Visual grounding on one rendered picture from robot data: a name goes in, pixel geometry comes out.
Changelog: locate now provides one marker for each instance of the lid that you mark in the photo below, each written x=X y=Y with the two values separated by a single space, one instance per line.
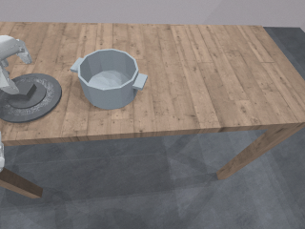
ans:
x=44 y=99

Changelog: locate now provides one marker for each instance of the table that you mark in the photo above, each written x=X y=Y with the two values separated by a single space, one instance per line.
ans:
x=202 y=79

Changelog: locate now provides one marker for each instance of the knob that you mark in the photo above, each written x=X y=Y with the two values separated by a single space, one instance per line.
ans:
x=26 y=89

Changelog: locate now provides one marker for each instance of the left robot hand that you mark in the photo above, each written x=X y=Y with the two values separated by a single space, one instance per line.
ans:
x=8 y=47

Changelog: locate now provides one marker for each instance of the pot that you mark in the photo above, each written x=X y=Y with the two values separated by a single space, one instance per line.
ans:
x=110 y=78

